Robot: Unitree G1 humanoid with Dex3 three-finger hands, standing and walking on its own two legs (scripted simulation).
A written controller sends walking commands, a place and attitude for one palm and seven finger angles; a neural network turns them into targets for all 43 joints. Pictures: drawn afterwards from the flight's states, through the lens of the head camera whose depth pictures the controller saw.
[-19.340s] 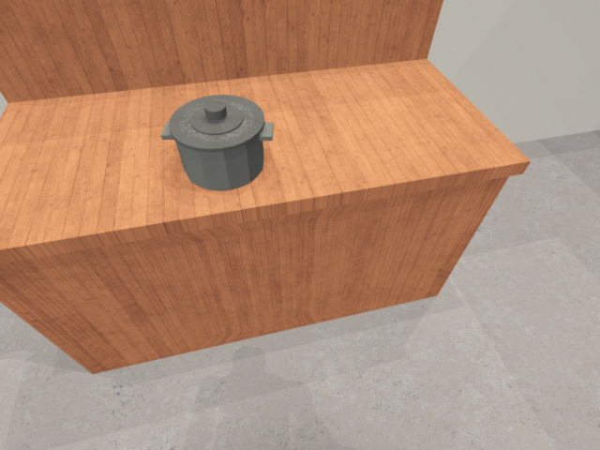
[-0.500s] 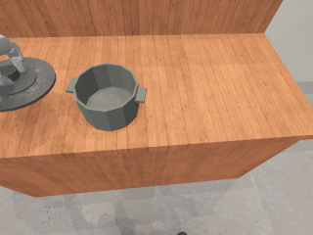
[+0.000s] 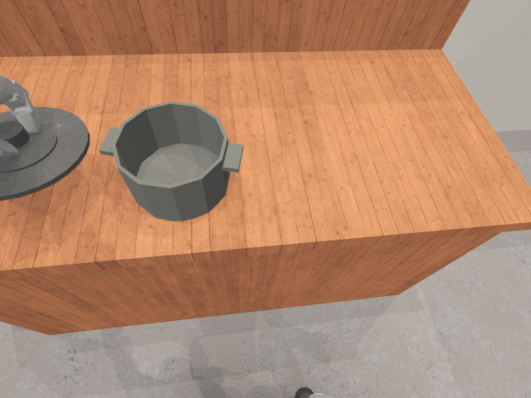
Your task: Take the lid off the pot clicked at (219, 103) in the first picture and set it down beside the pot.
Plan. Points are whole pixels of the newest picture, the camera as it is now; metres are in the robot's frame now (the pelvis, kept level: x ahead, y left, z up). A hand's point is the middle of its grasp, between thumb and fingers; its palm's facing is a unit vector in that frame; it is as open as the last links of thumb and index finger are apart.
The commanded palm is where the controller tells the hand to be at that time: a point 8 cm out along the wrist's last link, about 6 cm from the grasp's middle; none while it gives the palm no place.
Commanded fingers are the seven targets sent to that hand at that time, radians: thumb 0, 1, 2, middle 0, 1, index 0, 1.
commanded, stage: lower the lid onto the table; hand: left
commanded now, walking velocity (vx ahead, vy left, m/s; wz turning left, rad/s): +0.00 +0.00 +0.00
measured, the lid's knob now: (9, 135) +0.49 +0.35 +0.08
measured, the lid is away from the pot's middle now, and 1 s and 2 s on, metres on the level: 0.22 0.23 0.23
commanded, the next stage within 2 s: open the fingers wide in 1.82 s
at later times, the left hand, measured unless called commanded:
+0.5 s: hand (7, 153) +0.46 +0.34 +0.08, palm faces -0.49 -0.11 -0.87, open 7.2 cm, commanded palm +0.51 +0.35 +0.14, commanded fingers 0.00 0.78 0.87 -0.90 -1.08 -0.84 -1.04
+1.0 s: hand (20, 161) +0.48 +0.35 +0.04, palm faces -0.52 -0.11 -0.85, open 7.2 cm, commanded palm +0.53 +0.36 +0.10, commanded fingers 0.00 0.78 0.87 -0.90 -1.08 -0.84 -1.04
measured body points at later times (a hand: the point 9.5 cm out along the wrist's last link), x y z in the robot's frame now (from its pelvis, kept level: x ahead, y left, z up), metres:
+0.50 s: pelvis +0.00 +0.01 -0.01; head +0.11 +0.02 +0.43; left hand +0.48 +0.35 +0.13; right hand +0.00 -0.28 -0.12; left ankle -0.04 +0.10 -0.73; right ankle +0.00 -0.18 -0.73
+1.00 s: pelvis +0.00 +0.01 -0.02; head +0.13 +0.04 +0.41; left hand +0.50 +0.35 +0.09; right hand -0.03 -0.27 -0.12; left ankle -0.04 +0.10 -0.73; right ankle +0.00 -0.18 -0.73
